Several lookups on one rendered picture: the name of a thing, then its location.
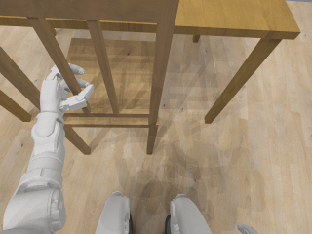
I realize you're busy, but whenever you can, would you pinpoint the robot left upper arm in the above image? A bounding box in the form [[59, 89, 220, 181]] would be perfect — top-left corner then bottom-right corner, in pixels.
[[0, 188, 66, 234]]

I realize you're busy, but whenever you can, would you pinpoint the left robot hand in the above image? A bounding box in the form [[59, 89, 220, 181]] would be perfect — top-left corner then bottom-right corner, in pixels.
[[40, 63, 95, 117]]

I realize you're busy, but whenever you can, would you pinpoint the robot right shin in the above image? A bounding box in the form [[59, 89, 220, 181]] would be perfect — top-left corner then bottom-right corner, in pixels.
[[170, 194, 186, 234]]

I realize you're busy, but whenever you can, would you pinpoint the left robot forearm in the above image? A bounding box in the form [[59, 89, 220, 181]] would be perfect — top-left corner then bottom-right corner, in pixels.
[[2, 111, 65, 230]]

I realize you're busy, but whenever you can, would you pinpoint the right robot hand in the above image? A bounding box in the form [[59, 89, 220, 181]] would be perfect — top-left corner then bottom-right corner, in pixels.
[[237, 222, 258, 234]]

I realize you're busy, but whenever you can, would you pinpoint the chair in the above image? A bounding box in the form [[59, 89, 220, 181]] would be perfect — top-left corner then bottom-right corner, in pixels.
[[0, 0, 179, 155]]

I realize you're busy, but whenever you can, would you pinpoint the robot left shin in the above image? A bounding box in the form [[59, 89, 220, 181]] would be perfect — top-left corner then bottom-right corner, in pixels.
[[105, 191, 129, 234]]

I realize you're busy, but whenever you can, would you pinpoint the table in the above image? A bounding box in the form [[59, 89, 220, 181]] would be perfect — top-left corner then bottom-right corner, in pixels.
[[0, 0, 301, 124]]

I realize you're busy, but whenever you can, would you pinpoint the robot shin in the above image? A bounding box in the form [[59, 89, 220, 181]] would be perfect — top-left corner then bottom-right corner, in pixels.
[[170, 194, 186, 234], [105, 191, 129, 234]]

